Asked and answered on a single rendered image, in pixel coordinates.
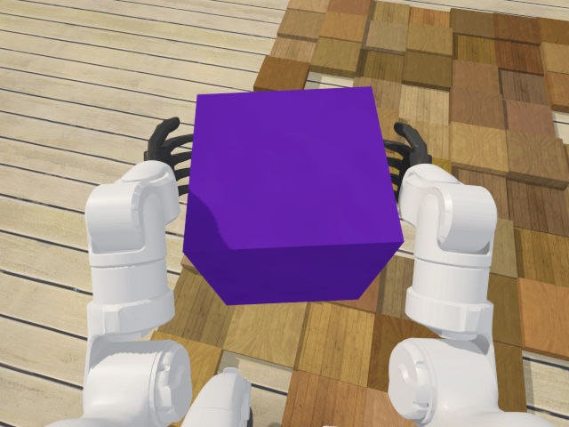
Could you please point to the right robot hand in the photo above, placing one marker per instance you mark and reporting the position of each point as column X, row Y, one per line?
column 414, row 155

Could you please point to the robot left forearm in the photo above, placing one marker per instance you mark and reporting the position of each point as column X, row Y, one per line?
column 125, row 224

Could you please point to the robot right forearm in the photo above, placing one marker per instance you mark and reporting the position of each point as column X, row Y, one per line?
column 455, row 225

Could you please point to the carton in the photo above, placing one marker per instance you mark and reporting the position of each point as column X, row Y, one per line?
column 290, row 198

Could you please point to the left robot hand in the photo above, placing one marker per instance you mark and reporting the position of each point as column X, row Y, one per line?
column 160, row 149

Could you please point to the robot left upper arm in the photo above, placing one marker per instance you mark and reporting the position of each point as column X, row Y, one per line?
column 136, row 384

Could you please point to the robot right upper arm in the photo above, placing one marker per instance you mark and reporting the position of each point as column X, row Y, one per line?
column 448, row 383

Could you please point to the left robot thigh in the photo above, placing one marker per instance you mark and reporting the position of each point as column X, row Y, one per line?
column 223, row 402

